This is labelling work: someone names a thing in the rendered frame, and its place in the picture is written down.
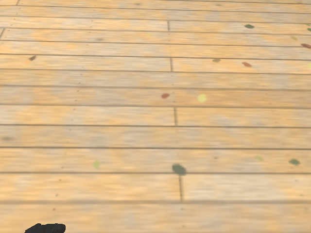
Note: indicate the robot left hand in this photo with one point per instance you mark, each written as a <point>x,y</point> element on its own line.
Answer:
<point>47,228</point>

